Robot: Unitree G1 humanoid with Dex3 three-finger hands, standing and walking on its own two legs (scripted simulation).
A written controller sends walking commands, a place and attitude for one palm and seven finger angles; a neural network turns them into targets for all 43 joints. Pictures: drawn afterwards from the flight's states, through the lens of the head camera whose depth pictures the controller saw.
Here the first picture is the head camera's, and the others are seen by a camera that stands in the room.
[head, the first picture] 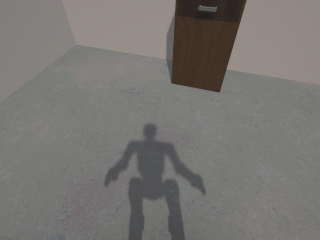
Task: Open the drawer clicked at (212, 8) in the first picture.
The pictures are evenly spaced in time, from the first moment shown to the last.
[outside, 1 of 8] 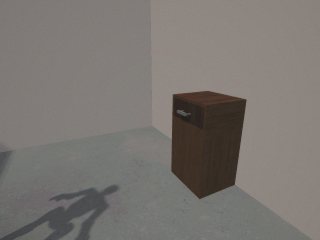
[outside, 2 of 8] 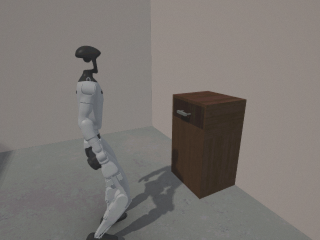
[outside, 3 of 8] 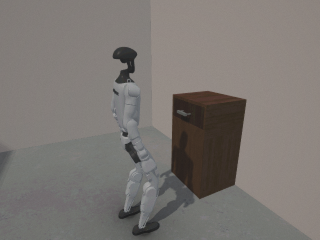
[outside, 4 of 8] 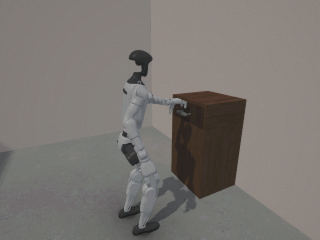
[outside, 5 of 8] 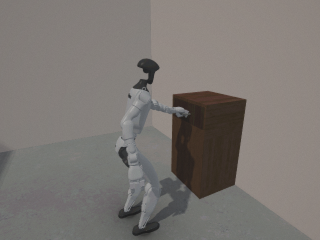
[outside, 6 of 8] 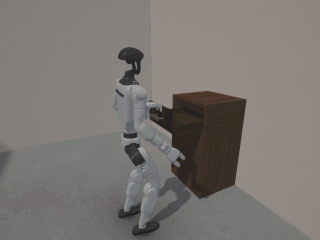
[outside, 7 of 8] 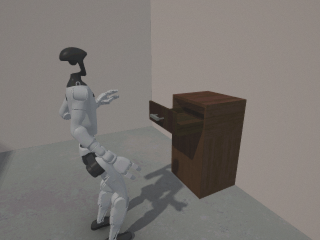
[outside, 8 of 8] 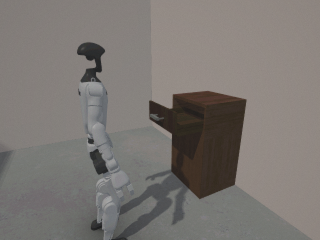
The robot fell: no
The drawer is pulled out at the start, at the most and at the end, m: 0.00 0.30 0.27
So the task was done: yes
